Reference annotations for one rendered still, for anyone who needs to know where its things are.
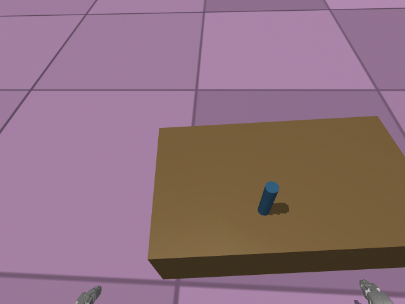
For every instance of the left robot hand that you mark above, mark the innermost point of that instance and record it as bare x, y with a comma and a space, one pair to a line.
90, 296

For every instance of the can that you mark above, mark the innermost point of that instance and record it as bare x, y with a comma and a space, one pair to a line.
268, 197

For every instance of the right robot hand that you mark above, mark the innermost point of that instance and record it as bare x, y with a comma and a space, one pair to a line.
372, 293

